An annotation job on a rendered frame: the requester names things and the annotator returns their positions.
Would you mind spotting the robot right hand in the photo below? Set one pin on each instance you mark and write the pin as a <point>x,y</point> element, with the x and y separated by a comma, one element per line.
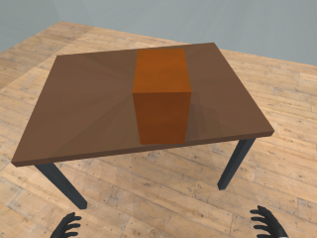
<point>273,226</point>

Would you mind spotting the table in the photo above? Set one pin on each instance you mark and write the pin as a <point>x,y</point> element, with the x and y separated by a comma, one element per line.
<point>86,110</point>

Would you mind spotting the robot left hand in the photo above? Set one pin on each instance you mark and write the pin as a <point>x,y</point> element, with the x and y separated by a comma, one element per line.
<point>59,232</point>

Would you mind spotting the carton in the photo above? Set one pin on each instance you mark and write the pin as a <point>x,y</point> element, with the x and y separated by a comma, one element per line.
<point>161,94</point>

